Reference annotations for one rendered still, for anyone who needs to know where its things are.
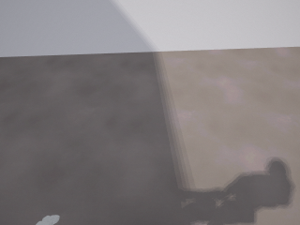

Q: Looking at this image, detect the robot left hand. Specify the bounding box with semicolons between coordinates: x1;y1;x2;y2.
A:
36;215;60;225

